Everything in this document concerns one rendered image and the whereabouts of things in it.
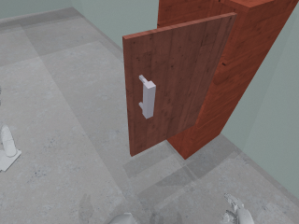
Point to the handle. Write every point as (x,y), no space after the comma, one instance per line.
(149,89)

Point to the robot left hand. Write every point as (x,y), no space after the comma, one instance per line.
(10,153)

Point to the left robot thigh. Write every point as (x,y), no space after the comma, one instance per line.
(123,219)

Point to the robot right hand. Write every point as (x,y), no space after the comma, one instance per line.
(241,215)

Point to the cupboard door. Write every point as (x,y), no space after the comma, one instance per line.
(181,61)

